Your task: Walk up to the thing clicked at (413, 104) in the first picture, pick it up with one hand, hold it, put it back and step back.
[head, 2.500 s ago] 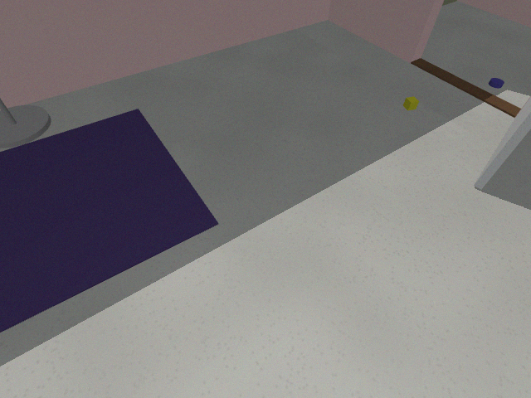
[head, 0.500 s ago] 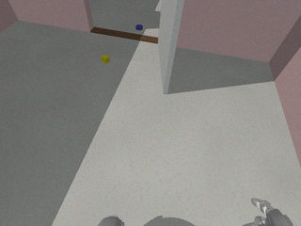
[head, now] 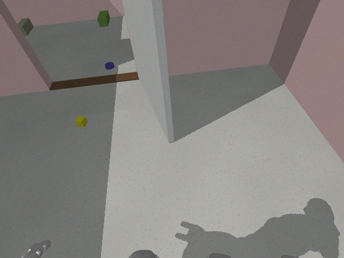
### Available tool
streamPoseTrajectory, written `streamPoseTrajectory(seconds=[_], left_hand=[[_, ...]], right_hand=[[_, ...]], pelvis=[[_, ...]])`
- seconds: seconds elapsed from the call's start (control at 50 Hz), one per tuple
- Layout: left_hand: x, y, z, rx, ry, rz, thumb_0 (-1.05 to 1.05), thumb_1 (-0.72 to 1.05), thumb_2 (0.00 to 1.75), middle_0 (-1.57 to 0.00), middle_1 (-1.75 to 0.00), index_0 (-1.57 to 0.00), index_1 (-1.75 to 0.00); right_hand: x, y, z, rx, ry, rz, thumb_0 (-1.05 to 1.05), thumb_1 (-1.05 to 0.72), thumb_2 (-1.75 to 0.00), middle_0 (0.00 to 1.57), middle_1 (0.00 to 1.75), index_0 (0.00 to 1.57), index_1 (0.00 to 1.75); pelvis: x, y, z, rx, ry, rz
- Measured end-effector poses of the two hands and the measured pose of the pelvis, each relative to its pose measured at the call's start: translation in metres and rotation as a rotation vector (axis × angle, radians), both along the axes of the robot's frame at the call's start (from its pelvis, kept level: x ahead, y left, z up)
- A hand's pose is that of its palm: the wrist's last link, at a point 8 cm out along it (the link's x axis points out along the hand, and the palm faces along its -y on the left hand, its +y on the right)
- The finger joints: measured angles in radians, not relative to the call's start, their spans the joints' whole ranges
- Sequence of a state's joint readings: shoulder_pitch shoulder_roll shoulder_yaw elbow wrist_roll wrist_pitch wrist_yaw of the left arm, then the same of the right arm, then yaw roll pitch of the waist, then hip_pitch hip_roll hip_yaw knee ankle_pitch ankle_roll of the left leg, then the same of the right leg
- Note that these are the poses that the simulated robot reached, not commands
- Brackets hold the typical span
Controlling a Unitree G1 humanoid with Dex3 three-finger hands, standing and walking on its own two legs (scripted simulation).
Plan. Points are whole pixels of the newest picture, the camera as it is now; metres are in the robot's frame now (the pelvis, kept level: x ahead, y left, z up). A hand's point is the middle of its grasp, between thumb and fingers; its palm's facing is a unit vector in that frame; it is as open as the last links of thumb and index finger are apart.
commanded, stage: walk up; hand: left
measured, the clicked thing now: (81, 121) +1.21 +0.74 -0.72
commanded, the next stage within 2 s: none
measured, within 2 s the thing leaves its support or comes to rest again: neither
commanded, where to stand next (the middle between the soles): +0.80 +0.96 m, yaw -60 degrees
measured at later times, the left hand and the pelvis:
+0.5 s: hand (19, 168) +0.42 +0.51 -0.11, palm faces -0.34 -0.75 -0.57, open 7.4 cm; pelvis +0.25 +0.22 +0.01, yaw -17 degrees
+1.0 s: hand (8, 123) +0.66 +0.68 -0.13, palm faces -0.41 -0.64 -0.65, open 7.4 cm; pelvis +0.43 +0.41 -0.04, yaw -30 degrees
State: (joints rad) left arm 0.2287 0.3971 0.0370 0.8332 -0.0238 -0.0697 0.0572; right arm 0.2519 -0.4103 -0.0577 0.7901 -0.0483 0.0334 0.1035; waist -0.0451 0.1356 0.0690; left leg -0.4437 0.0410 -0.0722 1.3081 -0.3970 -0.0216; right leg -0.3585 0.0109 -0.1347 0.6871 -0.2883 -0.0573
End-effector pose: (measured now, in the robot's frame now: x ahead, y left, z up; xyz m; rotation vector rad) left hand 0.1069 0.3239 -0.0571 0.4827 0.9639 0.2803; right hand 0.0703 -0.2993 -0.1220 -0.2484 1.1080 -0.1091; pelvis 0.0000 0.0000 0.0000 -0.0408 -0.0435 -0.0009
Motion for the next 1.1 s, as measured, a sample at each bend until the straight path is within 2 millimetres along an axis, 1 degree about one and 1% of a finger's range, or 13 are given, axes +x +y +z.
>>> streamPoseTrajectory(seconds=[0.08, 0.14, 0.2, 0.26, 0.3, 0.36, 0.5, 0.6, 0.68, 0.78, 0.92, 1.0, 1.1], left_hand=[[0.002, 0.029, 0.0, 0.001, 0.134, -0.012, 0.01, 0.9, 0.9, -0.21, -0.3, -0.21, -0.3], [0.018, 0.062, 0.0, 0.014, 0.203, -0.03, 0.01, 0.9, 0.9, -0.21, -0.3, -0.21, -0.3], [0.05, 0.108, -0.004, 0.043, 0.235, -0.044, 0.01, 0.9, 0.9, -0.21, -0.3, -0.21, -0.3], [0.097, 0.163, -0.019, 0.087, 0.257, -0.071, 0.01, 0.9, 0.9, -0.21, -0.3, -0.21, -0.3], [0.137, 0.194, -0.028, 0.123, 0.267, -0.088, 0.01, 0.9, 0.9, -0.21, -0.3, -0.21, -0.3], [0.198, 0.212, -0.026, 0.13, 0.241, -0.132, 0.01, 0.9, 0.9, -0.21, -0.3, -0.21, -0.3], [0.324, 0.218, -0.006, 0.109, 0.195, -0.304, 0.01, 0.91, 0.9, -0.2, -0.3, -0.2, -0.3], [0.396, 0.212, 0.0, 0.116, 0.137, -0.389, 0.01, 0.91, 0.9, -0.2, -0.3, -0.2, -0.3], [0.43, 0.227, -0.004, 0.132, 0.053, -0.399, 0.01, 0.9, 0.9, -0.21, -0.3, -0.21, -0.3], [0.453, 0.258, 0.003, 0.145, 0.051, -0.397, 0.01, 0.9, 0.9, -0.21, -0.3, -0.21, -0.3], [0.511, 0.33, -0.006, 0.173, 0.08, -0.465, 0.01, 0.9, 0.9, -0.21, -0.3, -0.21, -0.3], [0.561, 0.381, -0.026, 0.213, 0.103, -0.475, 0.01, 0.9, 0.9, -0.21, -0.3, -0.21, -0.3], [0.606, 0.391, -0.028, 0.188, 0.139, -0.505, 0.01, 0.9, 0.9, -0.21, -0.3, -0.21, -0.3]], right_hand=[[0.082, 0.033, 0.022, 0.018, -0.147, 0.033, 0.01, -0.91, -0.9, 0.2, 0.3, 0.2, 0.3], [0.128, 0.052, 0.034, -0.001, -0.198, 0.031, 0.01, -0.91, -0.9, 0.2, 0.3, 0.2, 0.3], [0.164, 0.07, 0.039, -0.043, -0.206, 0.006, 0.01, -0.91, -0.9, 0.2, 0.3, 0.2, 0.3], [0.188, 0.09, 0.037, -0.107, -0.205, -0.041, 0.0, -0.91, -0.9, 0.2, 0.3, 0.2, 0.3], [0.19, 0.107, 0.035, -0.141, -0.193, -0.086, 0.0, -0.91, -0.9, 0.2, 0.3, 0.2, 0.3], [0.176, 0.135, 0.036, -0.135, -0.112, -0.175, 0.0, -0.91, -0.9, 0.2, 0.3, 0.2, 0.3], [0.139, 0.191, 0.04, -0.121, 0.024, -0.349, 0.01, -0.91, -0.9, 0.2, 0.3, 0.2, 0.3], [0.134, 0.222, 0.019, -0.102, 0.077, -0.453, 0.01, -0.91, -0.9, 0.2, 0.3, 0.2, 0.3], [0.163, 0.246, -0.004, -0.082, 0.086, -0.461, 0.01, -0.91, -0.9, 0.2, 0.3, 0.2, 0.3], [0.22, 0.276, -0.003, -0.052, 0.018, -0.436, 0.01, -0.91, -0.9, 0.2, 0.3, 0.2, 0.3], [0.278, 0.318, 0.003, -0.097, -0.047, -0.448, 0.01, -0.91, -0.9, 0.2, 0.3, 0.2, 0.3], [0.292, 0.355, 0.001, -0.173, -0.049, -0.484, 0.0, -0.91, -0.9, 0.2, 0.3, 0.2, 0.3], [0.283, 0.419, 0.007, -0.148, 0.02, -0.575, 0.0, -0.91, -0.9, 0.2, 0.3, 0.2, 0.3]], pelvis=[[0.041, 0.035, 0.009, 0.006, 0.002, -0.064], [0.074, 0.068, 0.01, 0.009, 0.014, -0.108], [0.112, 0.103, 0.004, 0.001, 0.029, -0.144], [0.151, 0.142, -0.013, -0.001, 0.041, -0.173], [0.168, 0.161, -0.02, 0.019, 0.034, -0.187], [0.19, 0.182, -0.01, 0.024, 0.035, -0.223], [0.251, 0.222, 0.01, 0.046, 0.041, -0.304], [0.293, 0.245, 0.003, 0.05, 0.038, -0.353], [0.316, 0.264, -0.012, 0.014, 0.025, -0.387], [0.345, 0.3, -0.008, -0.002, 0.015, -0.415], [0.398, 0.367, -0.021, 0.021, 0.035, -0.482], [0.429, 0.413, -0.038, 0.051, 0.03, -0.527], [0.457, 0.445, -0.022, 0.038, 0.04, -0.565]])
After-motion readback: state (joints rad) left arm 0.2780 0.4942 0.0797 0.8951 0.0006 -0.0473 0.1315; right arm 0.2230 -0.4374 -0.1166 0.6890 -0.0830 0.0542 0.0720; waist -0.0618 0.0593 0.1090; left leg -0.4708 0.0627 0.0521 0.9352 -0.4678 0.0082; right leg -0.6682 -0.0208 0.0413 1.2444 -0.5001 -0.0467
